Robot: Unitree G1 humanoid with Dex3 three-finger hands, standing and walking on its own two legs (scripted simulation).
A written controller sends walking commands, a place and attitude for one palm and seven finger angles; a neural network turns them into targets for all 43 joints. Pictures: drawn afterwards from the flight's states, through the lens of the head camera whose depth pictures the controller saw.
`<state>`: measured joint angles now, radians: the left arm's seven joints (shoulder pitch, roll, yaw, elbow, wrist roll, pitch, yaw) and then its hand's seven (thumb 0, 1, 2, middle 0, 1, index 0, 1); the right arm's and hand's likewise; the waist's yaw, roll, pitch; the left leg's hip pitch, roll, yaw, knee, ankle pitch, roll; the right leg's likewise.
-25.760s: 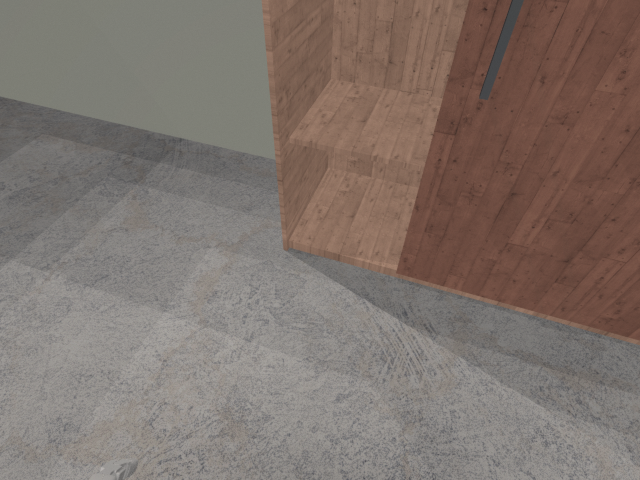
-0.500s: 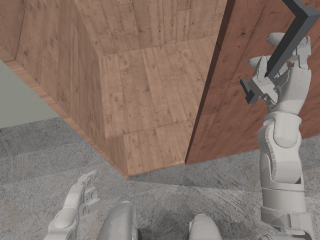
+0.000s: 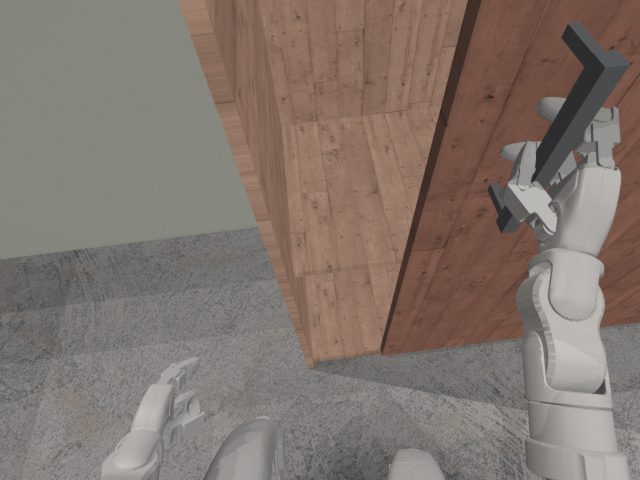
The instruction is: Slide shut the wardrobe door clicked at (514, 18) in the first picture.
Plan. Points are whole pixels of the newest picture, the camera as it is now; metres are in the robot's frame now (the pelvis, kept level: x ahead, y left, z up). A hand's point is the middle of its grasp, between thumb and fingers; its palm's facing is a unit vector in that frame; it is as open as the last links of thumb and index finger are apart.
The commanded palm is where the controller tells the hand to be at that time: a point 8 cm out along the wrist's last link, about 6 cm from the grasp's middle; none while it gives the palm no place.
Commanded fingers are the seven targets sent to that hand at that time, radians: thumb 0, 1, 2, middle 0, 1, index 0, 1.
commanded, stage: step sideways, sliding the door along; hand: right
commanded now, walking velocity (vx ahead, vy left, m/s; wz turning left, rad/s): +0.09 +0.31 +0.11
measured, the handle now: (536, 147) +0.40 -0.24 +0.16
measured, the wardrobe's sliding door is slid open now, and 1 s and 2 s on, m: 0.20 0.00 0.00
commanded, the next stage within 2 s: stop walking and hold the door there in 1.02 s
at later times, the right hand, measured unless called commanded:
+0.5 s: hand (331, 213) +0.34 -0.03 +0.16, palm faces +0.15 +0.99 +0.01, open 6.2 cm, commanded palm +0.31 -0.03 +0.15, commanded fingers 0.00 -0.90 -0.90 0.45 1.40 0.45 1.40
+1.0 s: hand (302, 206) +0.35 +0.00 +0.16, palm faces +0.43 +0.90 +0.02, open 6.4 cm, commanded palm +0.31 +0.03 +0.15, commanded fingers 0.00 -0.90 -0.90 0.45 1.40 0.45 1.40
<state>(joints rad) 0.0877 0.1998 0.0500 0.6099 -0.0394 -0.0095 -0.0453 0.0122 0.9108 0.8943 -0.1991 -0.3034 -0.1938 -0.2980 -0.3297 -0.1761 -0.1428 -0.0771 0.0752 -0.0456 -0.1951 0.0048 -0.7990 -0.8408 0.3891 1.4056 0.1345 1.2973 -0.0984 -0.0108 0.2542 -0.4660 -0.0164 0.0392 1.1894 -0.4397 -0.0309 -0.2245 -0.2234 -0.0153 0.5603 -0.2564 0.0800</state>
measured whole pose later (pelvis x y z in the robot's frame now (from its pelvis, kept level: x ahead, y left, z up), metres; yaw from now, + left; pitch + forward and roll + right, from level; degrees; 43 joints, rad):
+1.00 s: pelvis +0.00 +0.24 +0.00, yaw +1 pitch -4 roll +3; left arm 0.14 0.21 0.05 0.64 -0.04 0.02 -0.03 0.01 0.91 0.89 -0.20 -0.30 -0.19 -0.30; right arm -0.31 -0.25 -0.24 -0.02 0.09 -0.06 -0.21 0.00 -0.79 -0.86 0.38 1.41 0.14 1.31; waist -0.09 0.01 0.21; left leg -0.42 -0.03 0.02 1.08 -0.45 0.00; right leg -0.21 -0.11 -0.05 0.61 -0.33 0.01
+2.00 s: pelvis +0.01 +0.31 +0.00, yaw +10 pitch -2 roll +1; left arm 0.29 0.27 0.00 0.75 -0.05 -0.07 0.07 0.01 0.91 0.89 -0.20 -0.30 -0.20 -0.30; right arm -0.10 -0.48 -0.50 0.45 0.04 -0.17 -0.19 -0.14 -0.68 -0.79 0.46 1.41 0.25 1.35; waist 0.00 -0.05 -0.04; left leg -0.24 0.00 0.01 0.45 -0.18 0.00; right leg -0.24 -0.02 -0.08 0.47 -0.20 -0.02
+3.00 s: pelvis -0.03 +0.19 +0.01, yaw +8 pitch -2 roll +2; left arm 0.25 0.22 -0.03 0.74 -0.03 -0.03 0.09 0.01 0.91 0.89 -0.20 -0.30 -0.20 -0.30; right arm -0.20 -0.35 -0.26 0.27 0.06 -0.18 -0.15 -0.16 -0.73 -0.82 0.45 1.41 0.35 1.39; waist 0.00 -0.02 0.04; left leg -0.29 -0.01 0.00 0.68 -0.40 0.00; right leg -0.23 0.02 -0.04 0.42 -0.16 -0.07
